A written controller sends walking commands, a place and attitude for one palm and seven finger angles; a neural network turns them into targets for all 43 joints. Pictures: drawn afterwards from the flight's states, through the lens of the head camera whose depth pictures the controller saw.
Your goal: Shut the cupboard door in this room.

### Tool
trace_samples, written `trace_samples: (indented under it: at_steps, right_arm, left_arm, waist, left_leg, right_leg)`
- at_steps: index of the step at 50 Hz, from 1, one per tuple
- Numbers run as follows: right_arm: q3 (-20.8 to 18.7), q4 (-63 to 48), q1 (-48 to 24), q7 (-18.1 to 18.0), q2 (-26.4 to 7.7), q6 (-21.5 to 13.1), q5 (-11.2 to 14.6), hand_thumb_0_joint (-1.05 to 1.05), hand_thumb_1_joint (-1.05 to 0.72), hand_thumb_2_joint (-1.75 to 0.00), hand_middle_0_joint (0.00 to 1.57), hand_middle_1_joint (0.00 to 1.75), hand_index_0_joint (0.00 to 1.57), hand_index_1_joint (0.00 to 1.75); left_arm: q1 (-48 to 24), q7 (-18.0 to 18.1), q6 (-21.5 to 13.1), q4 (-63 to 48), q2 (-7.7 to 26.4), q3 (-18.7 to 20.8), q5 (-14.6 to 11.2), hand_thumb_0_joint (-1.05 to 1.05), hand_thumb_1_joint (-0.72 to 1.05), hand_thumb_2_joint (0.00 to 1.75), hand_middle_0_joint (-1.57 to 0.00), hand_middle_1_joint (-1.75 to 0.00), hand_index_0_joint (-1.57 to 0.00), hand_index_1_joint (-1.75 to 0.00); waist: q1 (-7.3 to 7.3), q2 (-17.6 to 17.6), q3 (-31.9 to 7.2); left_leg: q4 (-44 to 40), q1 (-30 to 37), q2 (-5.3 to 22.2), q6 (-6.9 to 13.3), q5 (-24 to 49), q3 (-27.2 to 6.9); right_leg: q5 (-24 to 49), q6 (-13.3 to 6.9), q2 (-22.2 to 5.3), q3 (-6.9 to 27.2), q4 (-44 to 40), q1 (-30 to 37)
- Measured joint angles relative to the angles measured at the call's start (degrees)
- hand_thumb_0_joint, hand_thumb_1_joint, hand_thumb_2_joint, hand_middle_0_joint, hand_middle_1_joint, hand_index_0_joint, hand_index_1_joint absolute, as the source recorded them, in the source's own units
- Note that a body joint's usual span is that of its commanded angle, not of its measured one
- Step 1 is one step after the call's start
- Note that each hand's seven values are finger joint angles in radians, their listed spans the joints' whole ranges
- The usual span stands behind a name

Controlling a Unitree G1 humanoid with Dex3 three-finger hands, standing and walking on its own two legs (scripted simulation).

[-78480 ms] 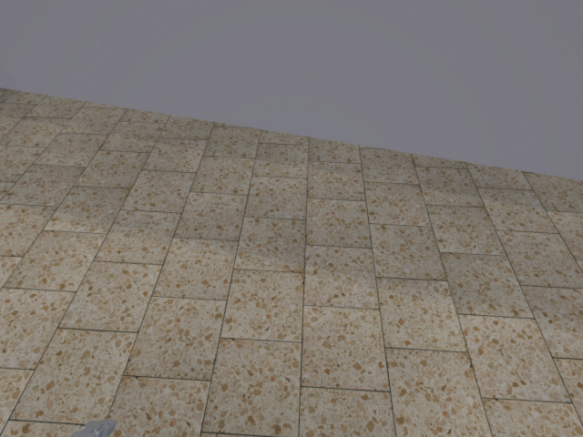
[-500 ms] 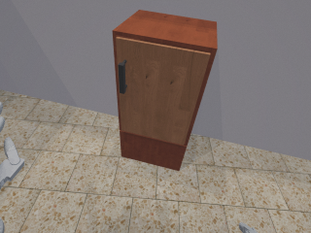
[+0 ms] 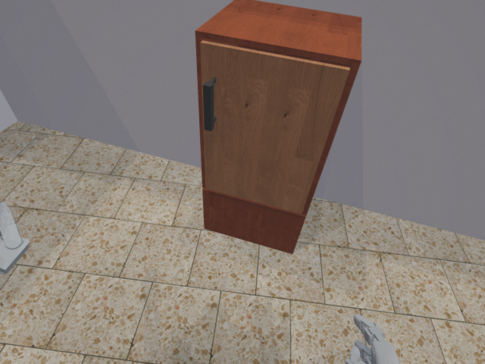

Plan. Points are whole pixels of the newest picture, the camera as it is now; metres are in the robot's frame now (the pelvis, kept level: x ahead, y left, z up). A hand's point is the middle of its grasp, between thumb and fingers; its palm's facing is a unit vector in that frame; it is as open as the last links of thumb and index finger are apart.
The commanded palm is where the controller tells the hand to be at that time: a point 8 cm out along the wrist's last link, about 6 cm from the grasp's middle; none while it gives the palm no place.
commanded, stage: stop stepping back and stand still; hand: left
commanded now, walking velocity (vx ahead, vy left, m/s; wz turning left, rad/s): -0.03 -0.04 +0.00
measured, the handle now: (211, 104) +0.84 +0.13 +0.00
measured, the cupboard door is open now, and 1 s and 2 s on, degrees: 0 0 0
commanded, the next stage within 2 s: let the arm hang, fingers relaxed in 0.46 s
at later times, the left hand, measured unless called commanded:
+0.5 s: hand (35, 225) +0.23 +0.27 +0.18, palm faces +0.40 -0.81 -0.44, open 7.4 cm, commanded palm +0.17 +0.31 +0.19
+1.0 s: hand out of the picture -0.06 +0.19 -0.17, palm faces +0.06 -0.99 -0.15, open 7.1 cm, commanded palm none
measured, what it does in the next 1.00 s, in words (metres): stands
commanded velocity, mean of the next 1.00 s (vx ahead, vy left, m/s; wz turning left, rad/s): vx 0.00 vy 0.00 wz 0.00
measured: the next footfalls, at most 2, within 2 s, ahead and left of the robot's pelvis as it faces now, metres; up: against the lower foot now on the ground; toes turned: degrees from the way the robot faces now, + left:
none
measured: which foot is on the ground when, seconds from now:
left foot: down 0.00-1.00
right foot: down 0.00-1.00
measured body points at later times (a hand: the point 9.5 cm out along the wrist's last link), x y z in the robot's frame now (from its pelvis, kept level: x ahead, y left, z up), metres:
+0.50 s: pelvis +0.03 +0.01 +0.01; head +0.03 +0.02 +0.46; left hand +0.21 +0.31 +0.20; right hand +0.20 -0.23 -0.06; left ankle +0.06 +0.13 -0.72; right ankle -0.02 -0.10 -0.72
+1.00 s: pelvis +0.00 +0.02 +0.01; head +0.01 +0.05 +0.46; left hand -0.06 +0.24 -0.15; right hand -0.01 -0.22 -0.13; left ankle +0.06 +0.13 -0.72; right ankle -0.02 -0.10 -0.72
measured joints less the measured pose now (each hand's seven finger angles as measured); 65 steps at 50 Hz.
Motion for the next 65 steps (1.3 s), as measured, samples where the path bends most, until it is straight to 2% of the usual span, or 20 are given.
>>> trace_samples:
  at_steps: [3,7,12,16,23,28,29,30,33,37,41,43,45,51,57,65]
  right_arm:
    - [1.0,-0.9,0.6,1.3,0.6,-0.3,0.1,0.01,-0.90,-0.90,0.20,0.30,0.20,0.29]
    - [1.0,-0.3,1.5,2.0,-0.4,1.1,0.6,0.01,-0.90,-0.90,0.20,0.30,0.20,0.30]
    - [0.3,1.6,1.2,0.8,-1.6,2.8,0.9,0.01,-0.90,-0.90,0.20,0.30,0.20,0.30]
    - [0.1,0.8,0.3,0.3,-2.0,2.5,1.1,0.01,-0.90,-0.90,0.20,0.30,0.20,0.30]
    - [-0.2,-1.5,-1.0,0.5,-1.9,2.0,1.1,0.01,-0.90,-0.90,0.20,0.30,0.20,0.29]
    - [-0.3,-1.9,-1.1,0.4,-2.0,2.4,1.2,0.01,-0.90,-0.90,0.20,0.30,0.20,0.29]
    - [-0.5,-0.8,-1.3,1.3,-2.7,1.1,1.4,0.01,-0.90,-0.90,0.20,0.30,0.20,0.29]
    - [-0.8,0.9,-1.8,2.6,-3.9,0.5,1.2,0.01,-0.90,-0.90,0.20,0.30,0.20,0.29]
    - [-1.0,6.2,-4.4,4.7,-7.4,2.2,0.2,0.01,-0.90,-0.90,0.20,0.30,0.20,0.30]
    - [-0.6,10.6,-5.7,5.3,-8.1,5.3,-0.7,0.01,-0.90,-0.90,0.20,0.30,0.20,0.30]
    - [0.1,14.2,-3.3,5.2,-6.0,7.4,-1.3,0.00,-0.91,-0.90,0.20,0.30,0.20,0.29]
    - [0.3,16.6,-1.3,4.9,-4.6,7.9,-1.2,0.00,-0.91,-0.90,0.20,0.30,0.20,0.29]
    - [0.4,19.3,0.8,4.5,-3.3,8.3,-1.2,0.00,-0.91,-0.90,0.20,0.30,0.20,0.29]
    - [-0.2,25.3,5.2,3.5,-0.8,9.0,-0.8,0.00,-0.91,-0.90,0.20,0.30,0.20,0.29]
    - [-0.8,27.3,6.6,3.1,0.7,8.8,-0.5,0.00,-0.91,-0.90,0.20,0.30,0.20,0.29]
    - [-1.3,27.3,5.8,3.1,2.3,8.4,-0.7,0.00,-0.91,-0.90,0.20,0.30,0.20,0.29]
  left_arm:
    - [2.7,-0.5,-1.3,-2.3,1.0,0.1,0.0,0.02,0.89,0.90,-0.21,-0.30,-0.21,-0.30]
    - [5.7,-0.5,-2.1,-2.9,0.9,-0.5,-0.5,0.01,0.89,0.90,-0.22,-0.31,-0.21,-0.30]
    - [3.3,-0.7,-0.2,2.6,-0.2,-1.6,-0.4,0.01,0.89,0.90,-0.22,-0.31,-0.21,-0.30]
    - [1.7,-0.8,0.8,3.8,-0.8,-2.1,-0.4,0.01,0.89,0.90,-0.21,-0.31,-0.21,-0.30]
    - [4.2,-1.2,-0.8,-0.3,0.3,-2.2,-0.5,0.02,0.89,0.90,-0.22,-0.31,-0.21,-0.30]
    - [5.0,-1.2,-1.3,0.2,1.2,-1.3,-0.8,0.01,0.89,0.90,-0.22,-0.31,-0.21,-0.30]
    - [3.5,-1.9,-1.9,3.3,1.5,-2.6,0.0,0.01,0.89,0.90,-0.22,-0.31,-0.21,-0.30]
    - [0.7,-3.4,-1.2,8.4,1.6,-5.1,0.9,0.01,0.89,0.90,-0.21,-0.30,-0.21,-0.30]
    - [-7.6,-7.3,5.2,29.5,-0.7,-13.8,2.8,0.00,0.90,0.90,-0.21,-0.30,-0.20,-0.30]
    - [-12.1,-9.6,11.2,55.4,-5.8,-21.6,3.7,0.01,0.90,0.90,-0.20,-0.30,-0.19,-0.30]
    - [-10.8,-10.0,13.2,71.9,-11.2,-25.7,3.5,0.01,0.91,0.90,-0.20,-0.30,-0.19,-0.30]
    - [-9.7,-9.0,13.2,77.5,-12.6,-25.1,3.4,0.01,0.94,0.90,-0.21,-0.30,-0.20,-0.30]
    - [-8.4,-9.0,12.8,81.7,-12.4,-24.6,3.2,0.01,0.98,0.90,-0.21,-0.30,-0.20,-0.30]
    - [-4.3,-9.2,11.7,90.0,-12.5,-24.4,3.1,0.01,0.96,0.90,-0.21,-0.30,-0.20,-0.30]
    - [-2.0,-8.8,11.2,93.6,-13.4,-24.3,3.2,0.01,0.93,0.90,-0.21,-0.30,-0.20,-0.30]
    - [-3.7,-8.2,10.5,93.1,-14.5,-24.0,3.4,0.01,0.91,0.90,-0.20,-0.30,-0.20,-0.30]
  waist:
    - [-0.43,2.1,-0.4]
    - [0.75,4.3,-2.0]
    - [1.51,3.6,-1.8]
    - [1.22,3.1,-1.2]
    - [0.20,2.5,-1.4]
    - [0.55,2.9,-1.8]
    - [0.91,3.6,-1.9]
    - [1.57,4.4,-2.1]
    - [2.52,7.2,-2.6]
    - [1.05,7.1,-1.5]
    - [-0.13,3.7,0.6]
    - [0.04,2.1,1.6]
    - [0.60,1.0,2.4]
    - [1.80,1.4,4.0]
    - [1.59,3.1,3.7]
    - [1.24,4.2,1.8]
  left_leg:
    - [-0.9,-0.2,1.5,-0.5,0.1,-1.3]
    - [-0.1,-0.4,1.7,-0.4,-0.9,-2.9]
    - [-2.5,2.3,0.2,-0.1,-1.3,-1.9]
    - [-4.1,3.1,-0.2,0.2,-0.6,-1.6]
    - [-5.2,2.6,-0.1,0.2,0.1,-1.7]
    - [-5.9,2.6,-0.1,0.4,0.6,-1.7]
    - [-5.3,1.9,-0.2,0.4,0.6,-1.9]
    - [-4.4,1.1,-0.4,0.6,0.5,-2.0]
    - [-2.1,-0.6,-1.4,1.3,0.1,-2.0]
    - [-1.5,-0.5,-2.2,1.8,0.3,-1.7]
    - [-3.3,1.0,-2.3,1.6,1.4,-1.7]
    - [-4.4,1.5,-2.0,1.4,2.1,-2.1]
    - [-5.5,1.9,-1.8,1.2,2.9,-2.6]
    - [-8.0,3.0,-1.6,1.3,4.5,-3.1]
    - [-9.4,3.8,-1.9,1.7,5.4,-2.5]
    - [-9.8,3.8,-2.3,1.9,5.8,-1.8]
  right_leg:
    - [2.4,-1.5,1.8,-1.1,-4.6,1.6]
    - [3.1,-1.8,3.2,-0.8,-7.5,2.6]
    - [2.5,-0.7,1.6,0.1,-8.2,4.4]
    - [3.1,-0.3,1.2,0.4,-9.5,5.0]
    - [4.3,-0.3,1.3,0.4,-11.6,4.9]
    - [4.9,-0.1,1.3,0.4,-12.5,5.0]
    - [5.0,-0.1,1.2,0.0,-12.0,4.5]
    - [4.7,0.0,1.0,-0.2,-11.0,3.7]
    - [3.1,0.6,0.0,-0.4,-7.1,1.4]
    - [2.2,0.9,-0.9,-0.2,-4.5,0.7]
    - [2.9,0.8,-0.9,-0.2,-5.4,1.8]
    - [3.8,0.6,-0.6,-0.6,-7.0,2.6]
    - [4.7,0.3,-0.3,-1.0,-8.6,3.3]
    - [7.0,0.3,0.0,-1.5,-12.4,5.1]
    - [7.7,0.6,-0.3,-0.9,-13.0,5.3]
    - [7.3,0.7,-0.8,-0.3,-11.6,4.3]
